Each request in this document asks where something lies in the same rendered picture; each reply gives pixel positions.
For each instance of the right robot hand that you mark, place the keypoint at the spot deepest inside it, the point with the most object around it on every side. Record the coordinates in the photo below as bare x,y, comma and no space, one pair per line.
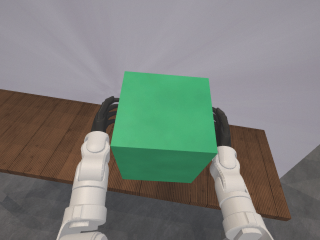
222,129

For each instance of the table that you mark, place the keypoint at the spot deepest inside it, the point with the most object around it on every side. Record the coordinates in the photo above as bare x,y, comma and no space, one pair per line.
41,137

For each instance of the left robot forearm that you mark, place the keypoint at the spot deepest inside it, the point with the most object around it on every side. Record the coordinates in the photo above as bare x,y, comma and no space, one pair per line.
87,209

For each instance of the right robot forearm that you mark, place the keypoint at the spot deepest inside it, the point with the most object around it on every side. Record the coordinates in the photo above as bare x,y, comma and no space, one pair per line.
240,220

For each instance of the carton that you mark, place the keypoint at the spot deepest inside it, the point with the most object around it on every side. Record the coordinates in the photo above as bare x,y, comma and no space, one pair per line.
164,127

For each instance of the left robot hand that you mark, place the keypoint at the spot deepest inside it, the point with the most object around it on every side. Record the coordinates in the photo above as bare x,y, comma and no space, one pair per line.
101,122

